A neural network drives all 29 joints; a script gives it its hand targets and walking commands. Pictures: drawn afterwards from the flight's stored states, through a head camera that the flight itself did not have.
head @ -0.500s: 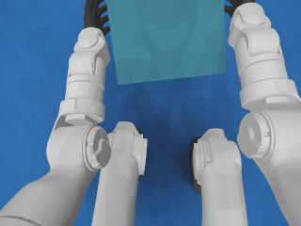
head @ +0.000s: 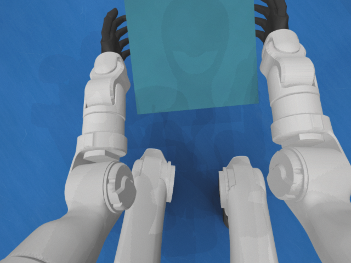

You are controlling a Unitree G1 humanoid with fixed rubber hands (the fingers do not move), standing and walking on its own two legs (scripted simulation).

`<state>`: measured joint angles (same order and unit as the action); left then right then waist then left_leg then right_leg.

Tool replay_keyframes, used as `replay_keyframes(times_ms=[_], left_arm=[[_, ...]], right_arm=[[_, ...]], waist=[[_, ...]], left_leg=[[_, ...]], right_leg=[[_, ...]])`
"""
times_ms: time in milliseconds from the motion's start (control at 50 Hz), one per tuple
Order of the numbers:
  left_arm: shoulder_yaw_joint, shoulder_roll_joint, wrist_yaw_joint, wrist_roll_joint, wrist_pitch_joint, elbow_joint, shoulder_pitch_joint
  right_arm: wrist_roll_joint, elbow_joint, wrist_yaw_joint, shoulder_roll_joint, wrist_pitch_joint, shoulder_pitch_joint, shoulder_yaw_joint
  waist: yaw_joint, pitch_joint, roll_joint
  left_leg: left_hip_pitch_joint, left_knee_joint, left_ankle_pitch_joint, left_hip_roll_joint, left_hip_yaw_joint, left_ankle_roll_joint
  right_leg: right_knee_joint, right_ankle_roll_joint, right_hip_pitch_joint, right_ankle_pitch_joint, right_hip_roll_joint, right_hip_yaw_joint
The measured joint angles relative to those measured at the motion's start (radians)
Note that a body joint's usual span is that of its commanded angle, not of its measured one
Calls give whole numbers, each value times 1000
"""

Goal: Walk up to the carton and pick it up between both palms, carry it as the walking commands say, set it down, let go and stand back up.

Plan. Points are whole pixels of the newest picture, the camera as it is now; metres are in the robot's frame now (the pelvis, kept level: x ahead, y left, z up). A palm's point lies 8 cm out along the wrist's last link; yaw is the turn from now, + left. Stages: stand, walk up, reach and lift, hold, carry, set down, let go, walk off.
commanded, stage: reach and lift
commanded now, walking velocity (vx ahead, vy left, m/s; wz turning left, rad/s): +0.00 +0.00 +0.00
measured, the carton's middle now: (193, 63) +0.51 +0.03 -0.19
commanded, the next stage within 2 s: none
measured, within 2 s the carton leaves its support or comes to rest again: neither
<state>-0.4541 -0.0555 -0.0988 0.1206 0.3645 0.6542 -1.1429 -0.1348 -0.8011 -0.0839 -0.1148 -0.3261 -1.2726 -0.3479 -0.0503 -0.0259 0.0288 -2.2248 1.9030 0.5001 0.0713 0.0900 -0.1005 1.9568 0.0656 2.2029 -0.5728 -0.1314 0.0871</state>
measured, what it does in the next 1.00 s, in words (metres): rises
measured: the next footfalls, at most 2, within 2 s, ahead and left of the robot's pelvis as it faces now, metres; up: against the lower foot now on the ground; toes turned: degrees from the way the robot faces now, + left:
none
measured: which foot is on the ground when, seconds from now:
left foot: down 0.00-1.00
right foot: down 0.00-1.00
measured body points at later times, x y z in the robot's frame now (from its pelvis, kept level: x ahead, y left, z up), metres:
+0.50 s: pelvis +0.00 +0.00 +0.05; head +0.29 +0.01 +0.39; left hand +0.50 +0.18 -0.04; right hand +0.54 -0.12 -0.03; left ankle +0.12 +0.14 -0.40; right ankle +0.09 -0.13 -0.40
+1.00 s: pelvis +0.01 +0.00 +0.10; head +0.26 +0.01 +0.48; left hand +0.48 +0.18 +0.03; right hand +0.52 -0.12 +0.04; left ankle +0.12 +0.14 -0.40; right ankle +0.09 -0.13 -0.40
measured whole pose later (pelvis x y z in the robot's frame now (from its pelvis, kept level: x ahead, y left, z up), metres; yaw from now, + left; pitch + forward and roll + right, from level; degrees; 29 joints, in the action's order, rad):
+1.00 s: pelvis +0.01 +0.00 +0.10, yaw +0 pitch +43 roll +0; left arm -0.48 0.05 -0.09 0.21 0.41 0.61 -0.93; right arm -0.23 -0.78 -0.04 -0.03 -0.34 -1.06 -0.41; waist -0.05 -0.19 0.02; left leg -1.87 1.57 0.45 0.09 0.11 -0.09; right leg 1.61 0.06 1.85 -0.51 -0.13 0.11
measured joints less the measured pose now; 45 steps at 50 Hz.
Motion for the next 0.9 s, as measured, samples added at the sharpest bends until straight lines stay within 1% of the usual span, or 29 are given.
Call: replay_keyframes(times_ms=[280,540,900], left_arm=[[-36,33,15,56,20,0,24],[-26,63,8,68,46,-45,85],[-33,100,11,91,45,-41,177]], right_arm=[[-61,-5,20,31,-7,33,-63],[-56,24,29,42,-22,96,-53],[-91,11,39,73,-19,183,-70]], waist=[[-2,-57,3],[4,-89,0],[3,-156,-3]], left_leg=[[80,-104,-33,8,8,3],[157,-171,-41,13,16,8],[308,-299,-49,16,22,12]], right_leg=[[-107,0,-82,34,2,5],[-183,3,-162,45,1,9],[-311,-4,-313,56,5,19]])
